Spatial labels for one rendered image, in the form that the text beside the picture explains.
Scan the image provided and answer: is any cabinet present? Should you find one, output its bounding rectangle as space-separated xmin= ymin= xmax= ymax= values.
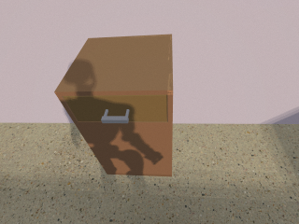
xmin=54 ymin=34 xmax=174 ymax=177

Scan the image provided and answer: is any handle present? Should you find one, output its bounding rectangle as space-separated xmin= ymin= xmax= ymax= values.
xmin=101 ymin=109 xmax=130 ymax=123

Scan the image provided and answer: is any drawer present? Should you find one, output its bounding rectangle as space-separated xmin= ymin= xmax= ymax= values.
xmin=64 ymin=94 xmax=167 ymax=122

